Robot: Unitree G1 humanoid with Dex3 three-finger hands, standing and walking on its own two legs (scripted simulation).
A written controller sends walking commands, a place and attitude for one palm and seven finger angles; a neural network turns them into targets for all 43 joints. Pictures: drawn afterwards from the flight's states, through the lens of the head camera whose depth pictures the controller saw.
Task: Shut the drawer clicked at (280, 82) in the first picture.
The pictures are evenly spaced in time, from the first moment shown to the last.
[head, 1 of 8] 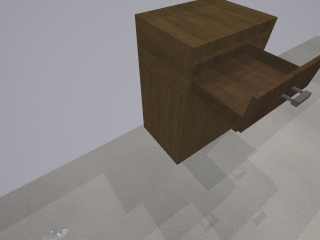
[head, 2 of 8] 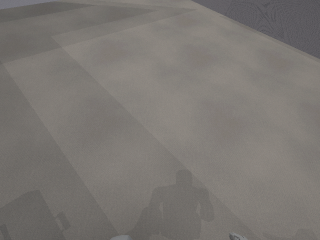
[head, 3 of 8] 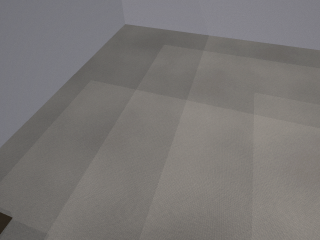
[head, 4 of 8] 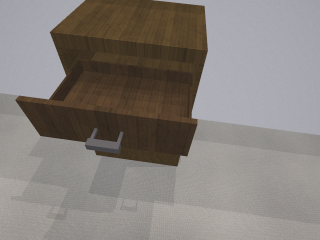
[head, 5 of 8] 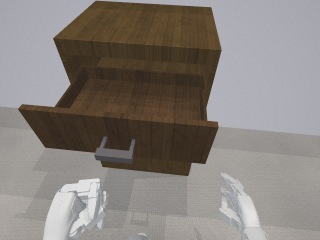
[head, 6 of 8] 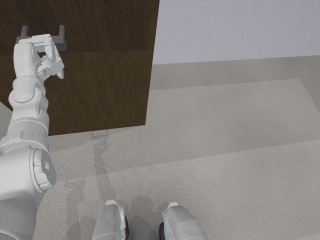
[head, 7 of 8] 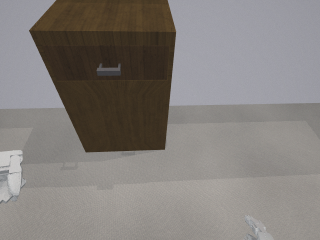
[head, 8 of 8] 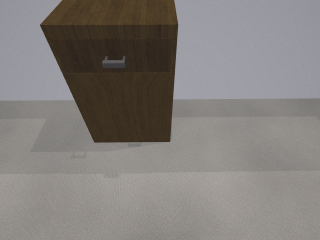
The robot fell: no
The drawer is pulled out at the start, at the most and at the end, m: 0.30 0.30 0.00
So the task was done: yes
